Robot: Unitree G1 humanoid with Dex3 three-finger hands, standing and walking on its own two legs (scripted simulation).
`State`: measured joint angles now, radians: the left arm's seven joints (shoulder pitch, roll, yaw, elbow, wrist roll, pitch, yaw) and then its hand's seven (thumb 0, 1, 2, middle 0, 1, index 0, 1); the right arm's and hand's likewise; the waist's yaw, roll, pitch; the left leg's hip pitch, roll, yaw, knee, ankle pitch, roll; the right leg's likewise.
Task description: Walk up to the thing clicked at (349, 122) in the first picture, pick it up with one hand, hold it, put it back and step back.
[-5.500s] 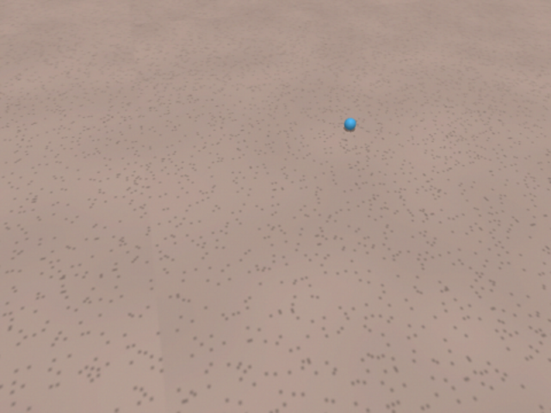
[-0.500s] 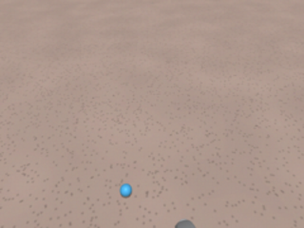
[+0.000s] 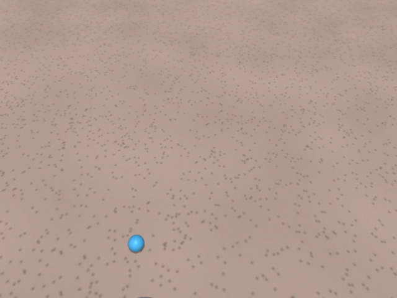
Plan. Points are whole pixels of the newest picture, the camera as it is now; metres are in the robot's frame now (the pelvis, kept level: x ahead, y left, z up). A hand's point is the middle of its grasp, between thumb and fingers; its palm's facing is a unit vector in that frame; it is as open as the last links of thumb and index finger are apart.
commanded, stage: walk up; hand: left
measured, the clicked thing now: (136, 243) +0.46 +0.28 -0.71
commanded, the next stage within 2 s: none
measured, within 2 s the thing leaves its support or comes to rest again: neither
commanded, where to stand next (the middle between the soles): +0.09 +0.02 m, yaw +3 degrees
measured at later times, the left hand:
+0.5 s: hand (70, 296) +0.17 +0.27 -0.14, palm faces -0.02 -0.90 -0.45, open 7.4 cm
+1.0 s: hand out of the picture +0.03 +0.29 -0.13, palm faces +0.13 -0.89 -0.43, open 7.4 cm
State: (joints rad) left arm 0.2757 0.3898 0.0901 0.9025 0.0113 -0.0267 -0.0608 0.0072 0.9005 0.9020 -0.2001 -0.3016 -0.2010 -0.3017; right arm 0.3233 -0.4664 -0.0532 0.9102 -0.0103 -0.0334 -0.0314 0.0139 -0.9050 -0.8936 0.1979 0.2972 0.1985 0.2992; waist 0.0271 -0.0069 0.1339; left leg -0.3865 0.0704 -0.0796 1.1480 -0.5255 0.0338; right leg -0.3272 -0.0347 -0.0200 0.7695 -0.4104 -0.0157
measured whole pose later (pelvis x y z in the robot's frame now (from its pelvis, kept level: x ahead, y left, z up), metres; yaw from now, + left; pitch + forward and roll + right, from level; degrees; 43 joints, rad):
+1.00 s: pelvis -0.01 +0.01 +0.00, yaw +5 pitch -4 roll +3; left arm 0.23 0.40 0.08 0.90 0.02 0.02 0.00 0.01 0.90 0.90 -0.20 -0.30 -0.20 -0.30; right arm 0.25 -0.38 -0.04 0.97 -0.03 0.00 0.00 0.01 -0.91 -0.89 0.20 0.30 0.20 0.30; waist 0.03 -0.03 0.09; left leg -0.22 -0.03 0.00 0.63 -0.34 -0.02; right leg -0.37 -0.09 -0.04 0.79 -0.41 -0.02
